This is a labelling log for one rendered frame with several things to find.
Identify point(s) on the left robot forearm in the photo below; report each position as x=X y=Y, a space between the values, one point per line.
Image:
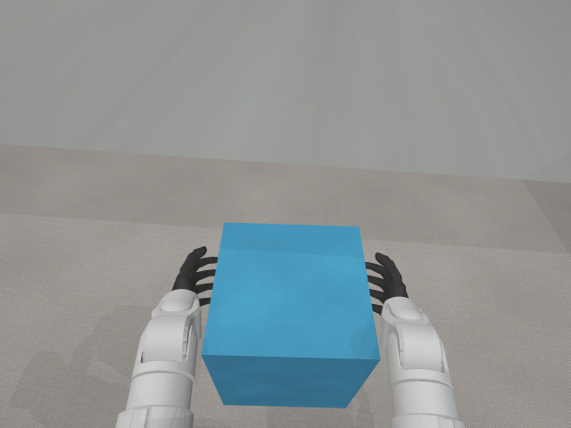
x=162 y=380

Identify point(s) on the carton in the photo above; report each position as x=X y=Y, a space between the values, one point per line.
x=290 y=321

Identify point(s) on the robot right hand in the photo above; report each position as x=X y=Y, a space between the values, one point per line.
x=392 y=284

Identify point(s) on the robot left hand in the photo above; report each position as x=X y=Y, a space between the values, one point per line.
x=188 y=277

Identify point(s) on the right robot forearm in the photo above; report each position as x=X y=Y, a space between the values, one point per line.
x=419 y=374

